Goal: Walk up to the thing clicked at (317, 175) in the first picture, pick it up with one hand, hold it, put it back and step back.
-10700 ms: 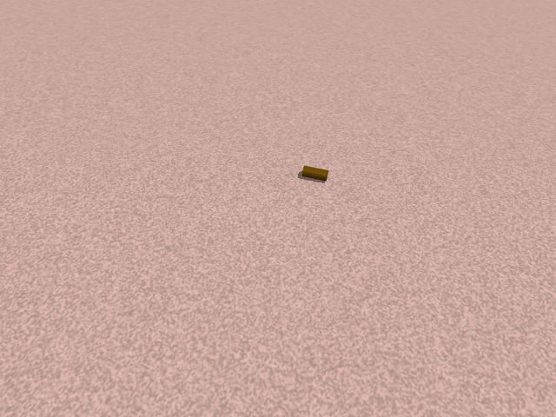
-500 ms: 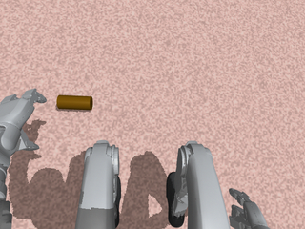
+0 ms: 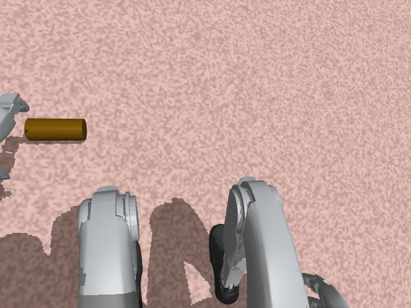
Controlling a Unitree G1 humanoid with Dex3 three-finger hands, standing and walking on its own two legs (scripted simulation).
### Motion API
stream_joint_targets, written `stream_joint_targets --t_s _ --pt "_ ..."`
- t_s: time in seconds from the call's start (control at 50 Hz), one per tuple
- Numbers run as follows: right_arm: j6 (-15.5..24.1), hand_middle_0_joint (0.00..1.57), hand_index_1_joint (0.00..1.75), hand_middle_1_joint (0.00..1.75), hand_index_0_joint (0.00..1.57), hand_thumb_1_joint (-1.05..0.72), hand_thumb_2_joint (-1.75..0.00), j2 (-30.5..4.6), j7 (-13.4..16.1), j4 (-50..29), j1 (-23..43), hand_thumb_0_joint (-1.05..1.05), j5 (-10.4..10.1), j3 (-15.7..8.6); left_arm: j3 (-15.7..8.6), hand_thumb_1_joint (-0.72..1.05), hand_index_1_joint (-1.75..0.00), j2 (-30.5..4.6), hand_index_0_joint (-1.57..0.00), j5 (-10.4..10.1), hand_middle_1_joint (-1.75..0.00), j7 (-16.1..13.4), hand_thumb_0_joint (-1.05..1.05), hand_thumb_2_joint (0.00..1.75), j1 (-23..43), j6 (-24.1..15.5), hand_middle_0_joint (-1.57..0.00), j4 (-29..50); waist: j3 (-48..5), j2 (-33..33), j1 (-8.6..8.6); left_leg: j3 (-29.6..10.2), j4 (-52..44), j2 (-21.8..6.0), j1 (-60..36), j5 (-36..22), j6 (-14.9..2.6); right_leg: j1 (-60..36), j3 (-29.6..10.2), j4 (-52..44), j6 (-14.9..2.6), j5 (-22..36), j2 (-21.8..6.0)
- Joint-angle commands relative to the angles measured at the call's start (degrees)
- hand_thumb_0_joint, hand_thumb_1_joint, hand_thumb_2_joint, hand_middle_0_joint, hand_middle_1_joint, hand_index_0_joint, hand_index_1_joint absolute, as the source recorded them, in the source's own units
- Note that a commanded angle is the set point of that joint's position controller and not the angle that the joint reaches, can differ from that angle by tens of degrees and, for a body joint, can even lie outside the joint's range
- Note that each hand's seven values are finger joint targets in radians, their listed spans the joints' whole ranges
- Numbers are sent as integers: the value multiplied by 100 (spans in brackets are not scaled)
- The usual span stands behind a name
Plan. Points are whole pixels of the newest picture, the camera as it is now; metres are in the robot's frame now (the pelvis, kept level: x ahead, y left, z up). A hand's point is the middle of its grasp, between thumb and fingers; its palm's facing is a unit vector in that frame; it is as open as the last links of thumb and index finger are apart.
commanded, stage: rise first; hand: left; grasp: from above
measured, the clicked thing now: (57, 129) +0.49 +0.32 -0.32
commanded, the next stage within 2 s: none
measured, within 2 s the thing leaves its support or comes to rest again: neither
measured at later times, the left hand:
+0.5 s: hand (13, 138) +0.43 +0.36 -0.19, palm faces -0.48 -0.05 -0.88, open 13.8 cm
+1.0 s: hand (19, 136) +0.44 +0.35 -0.20, palm faces -0.47 -0.06 -0.88, open 13.9 cm
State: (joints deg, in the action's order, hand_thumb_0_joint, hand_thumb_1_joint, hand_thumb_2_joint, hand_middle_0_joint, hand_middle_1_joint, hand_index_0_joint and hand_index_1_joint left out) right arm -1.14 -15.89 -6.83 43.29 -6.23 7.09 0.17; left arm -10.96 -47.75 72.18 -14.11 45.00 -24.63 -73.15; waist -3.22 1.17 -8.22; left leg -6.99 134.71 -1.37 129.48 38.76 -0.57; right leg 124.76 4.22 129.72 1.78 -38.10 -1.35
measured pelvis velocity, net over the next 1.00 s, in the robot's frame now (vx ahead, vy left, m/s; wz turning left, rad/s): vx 0.01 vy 0.00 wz -0.04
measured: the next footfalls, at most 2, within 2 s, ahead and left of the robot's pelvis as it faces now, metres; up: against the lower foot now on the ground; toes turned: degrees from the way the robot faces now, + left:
none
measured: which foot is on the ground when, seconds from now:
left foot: down 0.00-1.00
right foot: down 0.00-1.00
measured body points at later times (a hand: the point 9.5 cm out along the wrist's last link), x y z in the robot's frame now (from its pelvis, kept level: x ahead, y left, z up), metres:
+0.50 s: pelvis +0.01 +0.00 -0.03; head +0.25 +0.08 +0.34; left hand +0.45 +0.36 -0.14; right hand +0.08 -0.28 -0.14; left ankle +0.08 +0.12 -0.32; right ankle +0.11 -0.13 -0.32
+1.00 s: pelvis +0.01 +0.00 -0.04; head +0.25 +0.09 +0.33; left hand +0.46 +0.35 -0.15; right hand +0.08 -0.28 -0.14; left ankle +0.08 +0.12 -0.32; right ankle +0.11 -0.13 -0.32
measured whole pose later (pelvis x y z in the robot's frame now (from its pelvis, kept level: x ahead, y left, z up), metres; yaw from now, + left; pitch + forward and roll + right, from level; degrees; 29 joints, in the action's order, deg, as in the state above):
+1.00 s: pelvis +0.01 +0.00 -0.04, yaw -2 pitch +32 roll -10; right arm -1.2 -15.4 -8.6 43.5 -4.2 11.4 4.3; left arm -11.0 -53.0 78.7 -21.6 51.9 -25.1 -82.6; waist -0.3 3.1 -11.5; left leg -9.3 142.3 -1.1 134.9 40.5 -0.4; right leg 129.3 5.6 135.8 2.3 -39.2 -0.6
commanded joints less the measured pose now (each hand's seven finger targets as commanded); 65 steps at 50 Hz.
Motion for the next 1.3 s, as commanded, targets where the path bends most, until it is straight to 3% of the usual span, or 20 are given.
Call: stream_joint_targets --t_s 0.0,0.12,0.24,0.26,0.3,0.34,0.38,0.46,0.48,0.5,0.56,0.68,0.74,0.76,0.86,0.92,0.98,1.12,1.2,1.28 --pt "-23 20 30 30 20 -90 -90 -1417 61 -99 -1021 0 103 -447 -278 -47 -89 -1856 -11 74 -89 -401 0 96 1702 -126 -12 827 -3879 -1647 50 342 -1428 140 -3256 -909 -88 -1313 392 -1166 -374 776 279" --pt "-105 20 30 30 20 -90 -90 -1314 31 -23 -960 0 210 -297 -369 -45 -88 -2136 -13 344 -88 -609 0 94 1818 -191 -14 436 -3796 -1650 -32 345 -1189 140 -3045 -1060 -113 -1277 420 -1007 -364 911 313" --pt "-67 20 30 30 20 -90 -90 -1405 27 -73 -900 0 282 -317 -291 -44 -89 -2051 -15 386 -89 -746 0 92 2006 -160 -15 328 -3603 -1680 -96 281 -1144 127 -2961 -895 -110 -1061 460 -893 -359 797 297" --pt "-62 20 30 30 20 -90 -90 -1392 22 -77 -864 0 279 -299 -280 -44 -89 -2034 -15 391 -89 -764 0 93 1956 -130 -15 278 -3648 -1718 -39 283 -1158 129 -3016 -877 -99 -1025 472 -887 -364 744 310" --pt "-57 20 30 30 20 -90 -90 -1412 19 0 -982 0 296 -283 -369 -45 -91 -2133 -13 414 -92 -820 0 93 1825 -59 -13 -3 -3726 -1657 -107 290 -1088 126 -2986 -926 -110 -1104 503 -873 -350 826 328" --pt "-61 20 30 30 20 -91 -90 -1395 7 3 -985 0 336 -271 -296 -45 -92 -2112 -13 431 -93 -823 0 93 1974 -31 -13 122 -3803 -1666 -125 334 -992 145 -2886 -1046 -124 -1210 483 -860 -346 943 334" --pt "-29 20 30 30 20 -91 -90 -1421 2 -71 -907 0 328 -272 -341 -45 -91 -2212 -14 383 -92 -821 0 92 2083 -16 -13 298 -3772 -1780 -55 327 -1007 135 -2967 -1070 -111 -1132 472 -793 -349 943 312" --pt "-40 20 30 30 20 -91 -90 -1444 -20 -19 -1012 0 351 -252 -318 -47 -93 -2156 -12 372 -93 -766 0 94 1884 14 -12 47 -3680 -1754 -162 292 -934 126 -2924 -1187 -111 -1116 510 -747 -338 1063 317" --pt "-56 20 30 30 20 -91 -90 -1427 -24 6 -1016 0 369 -219 -383 -47 -93 -2236 -12 383 -93 -768 0 94 1793 35 -12 -31 -3722 -1697 -117 311 -910 135 -2867 -1200 -122 -1182 499 -769 -342 1069 330" --pt "-50 20 30 30 20 -91 -90 -1422 -33 -54 -1006 0 392 -208 -337 -47 -93 -2212 -12 372 -93 -768 0 95 1973 4 -12 260 -3753 -1781 -153 335 -878 141 -2865 -1301 -122 -1294 486 -771 -335 1177 323" --pt "-37 20 30 30 20 -91 -90 -1440 -42 -83 -908 0 387 -194 -326 -47 -93 -2201 -12 319 -93 -781 0 94 2087 -15 -12 193 -3650 -1734 -159 309 -902 141 -2723 -986 -119 -1151 494 -748 -345 931 326" --pt "-67 20 30 30 20 -90 -90 -1474 -54 -43 -968 0 433 -148 -356 -47 -94 -2323 -12 398 -95 -788 0 94 2032 -83 -11 113 -3795 -1708 -186 334 -735 150 -2747 -1254 -144 -1293 481 -744 -323 1168 358" --pt "-55 20 30 30 20 -90 -90 -1473 -60 -14 -924 0 449 -109 -302 -45 -94 -2218 -13 400 -95 -815 0 93 1903 -70 -12 -99 -3581 -1771 -198 297 -773 143 -2766 -1201 -126 -1115 505 -697 -337 1072 359" --pt "-61 20 30 30 20 -91 -90 -1491 -63 -31 -911 0 447 -109 -270 -53 -95 -2205 -8 411 -92 -821 0 101 2005 -89 -11 -55 -3556 -1780 -236 278 -790 133 -2761 -1135 -116 -1087 532 -690 -338 1021 359" --pt "-24 20 30 30 20 -91 -90 -1491 -82 -42 -889 0 446 -73 -285 -48 -96 -2294 -11 464 -96 -937 0 96 2163 -109 -11 -112 -3465 -1898 -234 251 -828 147 -2654 -938 -95 -994 559 -632 -359 897 353" --pt "-1 20 30 30 20 -91 -90 -1499 -82 -31 -938 0 454 -52 -225 -49 -98 -2238 -11 490 -99 -1000 0 96 2339 -85 -10 -83 -3650 -1848 -328 246 -741 138 -2785 -1121 -110 -1031 567 -626 -338 1050 362" --pt "41 20 30 30 20 -91 -90 -1509 -81 -22 -942 0 446 -33 -239 -49 -98 -2286 -11 502 -99 -1071 0 96 2287 -18 -10 -277 -3402 -1896 -348 262 -773 139 -2679 -998 -101 -969 562 -637 -340 967 348" --pt "69 20 30 30 20 -91 -90 -1512 -108 -52 -983 0 455 1 -223 -52 -99 -2359 -9 495 -100 -1037 0 99 2327 88 -9 -162 -3605 -2015 -372 255 -724 140 -2778 -1209 -94 -1093 571 -601 -335 1153 351" --pt "90 20 30 30 20 -91 -90 -1538 -127 -65 -996 0 441 22 -152 -52 -100 -2272 -9 438 -100 -943 0 99 2255 117 -9 -455 -3382 -1874 -446 191 -751 126 -2686 -1120 -88 -946 607 -565 -342 1072 353" --pt "67 20 30 30 20 -91 -90 -1552 -133 -108 -978 0 484 81 -269 -50 -98 -2470 -11 455 -98 -929 0 98 2246 37 -11 -320 -3531 -1983 -382 248 -681 135 -2628 -1147 -93 -1200 597 -575 -323 1109 368"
